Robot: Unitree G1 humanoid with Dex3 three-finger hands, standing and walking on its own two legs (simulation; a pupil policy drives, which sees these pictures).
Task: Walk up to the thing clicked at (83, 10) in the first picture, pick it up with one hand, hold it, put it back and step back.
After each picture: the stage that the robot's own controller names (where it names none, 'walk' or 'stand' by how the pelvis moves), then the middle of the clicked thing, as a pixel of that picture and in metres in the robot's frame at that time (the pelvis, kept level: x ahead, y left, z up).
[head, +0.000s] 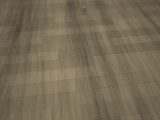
stand; (83, 10) +2.14 -0.05 -0.72
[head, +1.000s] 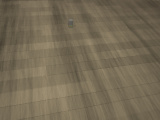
walk; (70, 23) +2.02 +0.07 -0.72
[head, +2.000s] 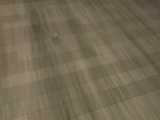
walk; (55, 38) +1.39 +0.21 -0.72
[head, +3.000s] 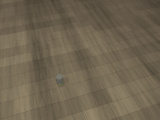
walk; (59, 80) +0.88 +0.19 -0.71
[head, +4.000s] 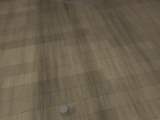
walk; (64, 111) +0.56 +0.20 -0.70
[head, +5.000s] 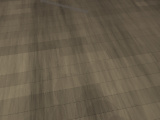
stand; out of the picture +0.41 +0.17 -0.71
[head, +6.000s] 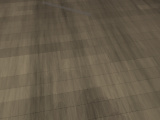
stand; out of the picture +0.39 +0.17 -0.72
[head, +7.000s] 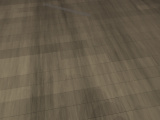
stand; out of the picture +0.41 +0.18 -0.73
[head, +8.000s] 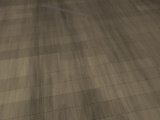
stand; out of the picture +0.40 +0.19 -0.73
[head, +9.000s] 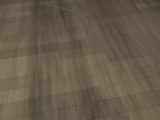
stand; out of the picture +0.39 +0.19 -0.73
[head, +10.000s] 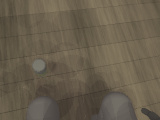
go down; (39, 68) +0.48 +0.17 -0.41
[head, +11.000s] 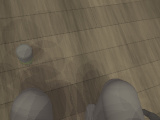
approach; (25, 55) +0.50 +0.18 -0.33
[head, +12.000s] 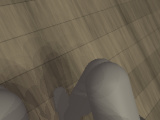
close in; out of the picture +0.49 +0.23 -0.24
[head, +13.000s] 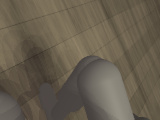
close; out of the picture +0.48 +0.25 -0.24
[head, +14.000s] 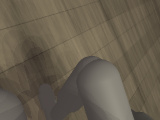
lift; out of the picture +0.44 +0.21 -0.25
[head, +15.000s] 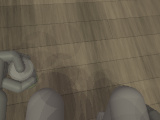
lift; (25, 74) +0.35 +0.20 -0.08
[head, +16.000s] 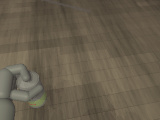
hold; (33, 90) +0.33 +0.17 +0.04
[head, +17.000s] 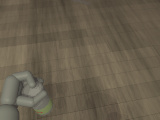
hold; (39, 98) +0.32 +0.16 -0.02
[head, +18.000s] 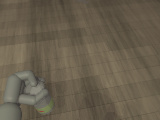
crouch; (40, 97) +0.33 +0.15 -0.03
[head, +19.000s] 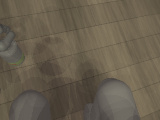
crouch; (11, 53) +0.47 +0.18 -0.17
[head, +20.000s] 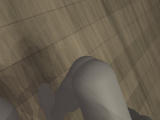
lower; out of the picture +0.69 +0.29 -0.26
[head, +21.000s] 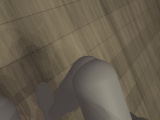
lower; out of the picture +0.70 +0.27 -0.28
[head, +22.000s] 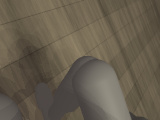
lower; out of the picture +0.69 +0.26 -0.28
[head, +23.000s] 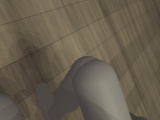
lower; out of the picture +0.69 +0.26 -0.28
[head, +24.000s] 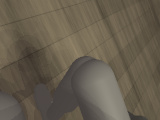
loosen; out of the picture +0.69 +0.25 -0.28
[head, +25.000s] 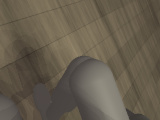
withdraw; out of the picture +0.69 +0.25 -0.28
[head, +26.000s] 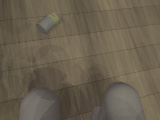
walk; (48, 22) +0.70 +0.13 -0.36
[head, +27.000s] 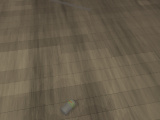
stand; (68, 106) +0.61 +0.08 -0.68
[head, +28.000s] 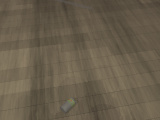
stand; (68, 105) +0.62 +0.10 -0.69
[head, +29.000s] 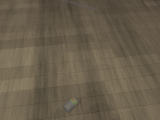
stand; (70, 104) +0.62 +0.09 -0.71
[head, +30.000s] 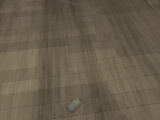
walk; (73, 104) +0.63 +0.09 -0.75
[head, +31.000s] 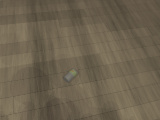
walk; (70, 75) +0.76 +0.04 -0.73
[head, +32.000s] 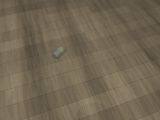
walk; (58, 52) +1.02 +0.23 -0.71
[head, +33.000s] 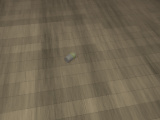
stand; (70, 57) +1.21 +0.13 -0.73
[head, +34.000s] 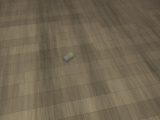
stand; (68, 57) +1.21 +0.14 -0.75
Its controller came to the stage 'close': yes
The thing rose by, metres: 0.71
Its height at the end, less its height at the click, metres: -0.02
